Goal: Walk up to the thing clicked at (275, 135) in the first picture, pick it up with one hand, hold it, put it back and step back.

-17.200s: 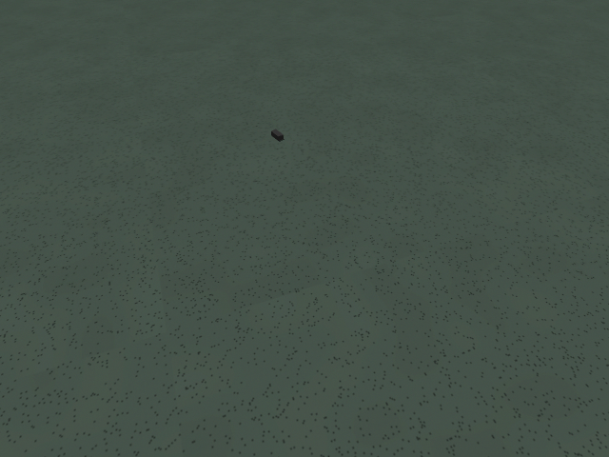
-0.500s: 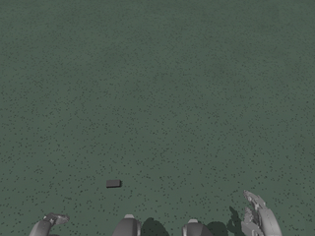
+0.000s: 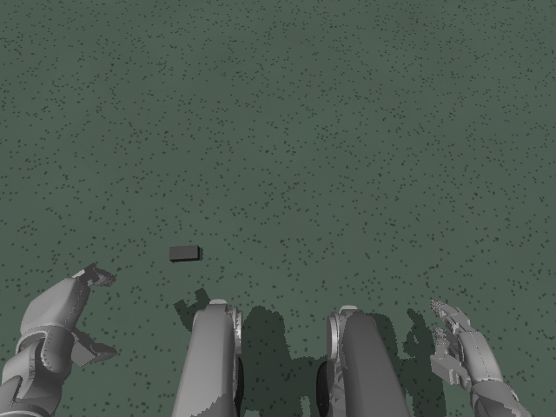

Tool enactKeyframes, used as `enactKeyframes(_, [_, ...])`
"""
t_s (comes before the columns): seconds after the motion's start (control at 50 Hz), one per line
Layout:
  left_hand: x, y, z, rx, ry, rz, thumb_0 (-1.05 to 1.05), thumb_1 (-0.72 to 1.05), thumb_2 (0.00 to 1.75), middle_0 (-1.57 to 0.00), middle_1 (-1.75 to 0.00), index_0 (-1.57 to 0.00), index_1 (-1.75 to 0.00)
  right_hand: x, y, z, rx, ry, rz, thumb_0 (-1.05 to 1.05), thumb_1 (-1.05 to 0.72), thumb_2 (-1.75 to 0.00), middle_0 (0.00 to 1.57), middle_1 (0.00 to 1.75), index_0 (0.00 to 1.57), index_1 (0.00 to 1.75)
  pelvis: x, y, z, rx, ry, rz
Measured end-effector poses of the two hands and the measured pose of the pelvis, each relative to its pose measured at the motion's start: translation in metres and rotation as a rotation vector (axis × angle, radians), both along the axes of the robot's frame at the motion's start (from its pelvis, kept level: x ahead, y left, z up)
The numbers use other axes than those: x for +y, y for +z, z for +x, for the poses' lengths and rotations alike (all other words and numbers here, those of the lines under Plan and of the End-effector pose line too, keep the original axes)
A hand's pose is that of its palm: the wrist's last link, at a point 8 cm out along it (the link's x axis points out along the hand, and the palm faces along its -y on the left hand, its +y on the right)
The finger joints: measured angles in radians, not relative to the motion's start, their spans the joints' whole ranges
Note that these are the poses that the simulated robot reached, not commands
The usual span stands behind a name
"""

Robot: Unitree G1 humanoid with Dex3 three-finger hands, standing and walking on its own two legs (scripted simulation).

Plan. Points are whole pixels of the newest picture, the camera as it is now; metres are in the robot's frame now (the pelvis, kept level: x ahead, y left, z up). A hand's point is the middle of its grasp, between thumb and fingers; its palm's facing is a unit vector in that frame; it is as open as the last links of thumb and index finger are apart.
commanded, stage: rise first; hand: left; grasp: from above
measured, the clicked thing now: (184, 253) +0.45 +0.26 -0.50
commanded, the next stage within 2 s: none
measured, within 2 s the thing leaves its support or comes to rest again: neither
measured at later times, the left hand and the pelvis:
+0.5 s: hand (127, 282) +0.34 +0.32 -0.28, palm faces -0.45 -0.15 -0.88, open 11.1 cm; pelvis -0.05 +0.00 -0.14, yaw -4 degrees
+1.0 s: hand (144, 268) +0.38 +0.31 -0.34, palm faces -0.45 -0.06 -0.89, open 11.2 cm; pelvis -0.04 +0.00 -0.18, yaw -6 degrees
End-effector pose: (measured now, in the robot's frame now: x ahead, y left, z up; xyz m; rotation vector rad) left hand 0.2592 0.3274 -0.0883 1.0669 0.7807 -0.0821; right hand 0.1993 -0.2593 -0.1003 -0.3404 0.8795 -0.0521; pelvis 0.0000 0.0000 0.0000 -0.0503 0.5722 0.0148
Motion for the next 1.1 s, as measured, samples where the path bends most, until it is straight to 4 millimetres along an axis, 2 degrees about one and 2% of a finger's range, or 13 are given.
enactKeyframes(0.12, [-0.002,-0.047,0.031,-0.023,-0.089,0.089,0.00,-0.20,0.69,-0.46,-0.70,-0.45,-0.72,-0.007,-0.067,-0.043,0.124,-0.030,0.008,0.01,-0.95,-0.91,0.20,0.30,0.20,0.30,-0.003,-0.048,-0.020,0.028,-0.016,-0.006])
enactKeyframes(0.2, [-0.005,-0.073,0.045,-0.037,-0.159,0.125,0.00,-0.16,0.67,-0.48,-0.67,-0.48,-0.69,-0.010,-0.099,-0.078,0.211,-0.057,0.006,0.01,-0.94,-0.91,0.20,0.30,0.20,0.30,-0.005,-0.075,-0.030,0.025,-0.025,-0.013])
enactKeyframes(0.32, [-0.008,-0.105,0.061,-0.057,-0.265,0.167,0.00,-0.11,0.64,-0.50,-0.63,-0.50,-0.64,-0.014,-0.128,-0.124,0.319,-0.097,-0.016,0.01,-0.92,-0.91,0.20,0.30,0.20,0.30,-0.004,-0.106,-0.040,0.015,-0.034,-0.028])
enactKeyframes(0.44, [-0.007,-0.128,0.076,-0.094,-0.337,0.221,0.00,-0.06,0.63,-0.51,-0.59,-0.51,-0.60,-0.017,-0.142,-0.151,0.396,-0.117,-0.047,0.01,-0.90,-0.90,0.20,0.30,0.20,0.30,0.000,-0.128,-0.045,0.004,-0.038,-0.043])
enactKeyframes(0.58, [-0.008,-0.150,0.092,-0.105,-0.389,0.267,0.00,-0.05,0.63,-0.51,-0.55,-0.51,-0.56,-0.018,-0.151,-0.160,0.426,-0.122,-0.077,0.01,-0.89,-0.90,0.20,0.30,0.21,0.30,0.003,-0.145,-0.046,-0.003,-0.042,-0.057])
enactKeyframes(0.82, [-0.013,-0.181,0.113,-0.103,-0.459,0.303,0.00,-0.06,0.63,-0.51,-0.53,-0.51,-0.55,-0.016,-0.171,-0.153,0.456,-0.091,-0.084,0.00,-0.90,-0.90,0.20,0.30,0.20,0.30,0.003,-0.166,-0.040,0.007,-0.049,-0.064])
enactKeyframes(1.1, [-0.020,-0.205,0.129,-0.116,-0.419,0.306,0.00,-0.06,0.61,-0.51,-0.56,-0.51,-0.56,-0.016,-0.192,-0.156,0.491,-0.077,-0.071,0.00,-0.91,-0.90,0.20,0.30,0.20,0.30,0.000,-0.183,-0.034,0.009,-0.065,-0.060])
